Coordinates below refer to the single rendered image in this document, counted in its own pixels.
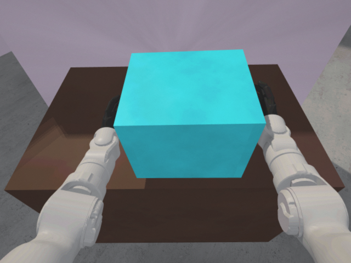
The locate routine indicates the right robot hand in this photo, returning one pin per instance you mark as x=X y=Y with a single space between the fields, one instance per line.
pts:
x=266 y=99

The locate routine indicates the left robot hand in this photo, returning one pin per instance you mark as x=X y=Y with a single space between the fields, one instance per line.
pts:
x=110 y=112

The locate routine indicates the robot right forearm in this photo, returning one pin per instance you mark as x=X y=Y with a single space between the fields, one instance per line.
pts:
x=284 y=159

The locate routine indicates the robot left forearm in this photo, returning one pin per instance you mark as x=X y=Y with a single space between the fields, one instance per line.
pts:
x=95 y=170

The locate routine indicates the pedestal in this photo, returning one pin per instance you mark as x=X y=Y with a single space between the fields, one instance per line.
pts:
x=161 y=210

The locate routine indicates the robot right upper arm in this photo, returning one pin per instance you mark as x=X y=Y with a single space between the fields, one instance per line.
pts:
x=317 y=217

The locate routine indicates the carton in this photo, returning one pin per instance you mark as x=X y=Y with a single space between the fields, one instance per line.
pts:
x=192 y=114

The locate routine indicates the robot left upper arm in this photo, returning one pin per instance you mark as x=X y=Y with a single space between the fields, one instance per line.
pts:
x=70 y=222

